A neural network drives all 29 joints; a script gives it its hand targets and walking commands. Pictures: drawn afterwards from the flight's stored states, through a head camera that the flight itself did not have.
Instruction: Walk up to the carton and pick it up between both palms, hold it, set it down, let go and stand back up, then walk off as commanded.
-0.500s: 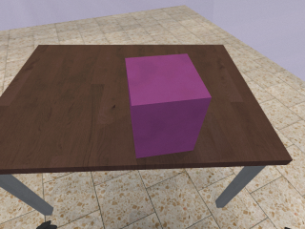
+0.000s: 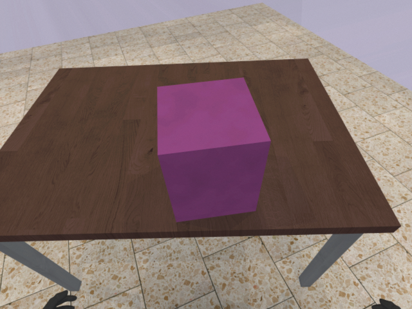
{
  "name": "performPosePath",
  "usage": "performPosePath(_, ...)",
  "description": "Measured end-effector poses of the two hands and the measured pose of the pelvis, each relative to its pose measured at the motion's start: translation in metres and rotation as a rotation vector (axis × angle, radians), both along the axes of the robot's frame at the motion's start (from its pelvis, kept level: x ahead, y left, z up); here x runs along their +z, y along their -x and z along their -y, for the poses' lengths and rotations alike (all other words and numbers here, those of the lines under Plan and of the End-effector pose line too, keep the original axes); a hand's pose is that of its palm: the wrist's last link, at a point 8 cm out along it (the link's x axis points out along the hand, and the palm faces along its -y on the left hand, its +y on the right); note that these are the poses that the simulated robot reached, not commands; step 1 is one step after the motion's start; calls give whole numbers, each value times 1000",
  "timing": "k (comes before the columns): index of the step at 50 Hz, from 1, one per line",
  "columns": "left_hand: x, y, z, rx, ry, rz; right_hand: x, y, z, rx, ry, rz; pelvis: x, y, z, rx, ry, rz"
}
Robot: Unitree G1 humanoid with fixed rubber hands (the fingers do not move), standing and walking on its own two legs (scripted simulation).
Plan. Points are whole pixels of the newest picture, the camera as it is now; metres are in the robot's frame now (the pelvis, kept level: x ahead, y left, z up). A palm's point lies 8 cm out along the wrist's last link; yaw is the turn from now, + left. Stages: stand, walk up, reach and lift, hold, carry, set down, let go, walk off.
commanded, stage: walk up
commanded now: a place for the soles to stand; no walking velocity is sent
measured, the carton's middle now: (208, 152) +0.48 +0.02 +0.03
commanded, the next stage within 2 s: reach and lift in 1.32 s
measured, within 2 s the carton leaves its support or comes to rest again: neither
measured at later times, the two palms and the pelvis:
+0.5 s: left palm out of the picture +0.09 +0.35 -0.06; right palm out of the picture +0.09 -0.30 -0.05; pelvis -0.02 +0.02 +0.01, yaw +0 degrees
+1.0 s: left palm out of the picture +0.09 +0.36 -0.06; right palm out of the picture +0.09 -0.30 -0.04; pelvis -0.02 +0.03 +0.01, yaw +1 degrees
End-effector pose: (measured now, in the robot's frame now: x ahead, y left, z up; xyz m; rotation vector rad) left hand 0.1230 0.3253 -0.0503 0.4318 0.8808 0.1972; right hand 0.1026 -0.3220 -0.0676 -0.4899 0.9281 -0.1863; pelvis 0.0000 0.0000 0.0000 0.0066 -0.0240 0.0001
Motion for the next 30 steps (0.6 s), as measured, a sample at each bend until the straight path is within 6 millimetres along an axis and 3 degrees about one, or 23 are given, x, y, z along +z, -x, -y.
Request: performPosePath(30, -11, 33, -25, 46, 38, -47, 23, 12, -21, 18, 21, 19, 10, 17, -21, 8, 21, -7)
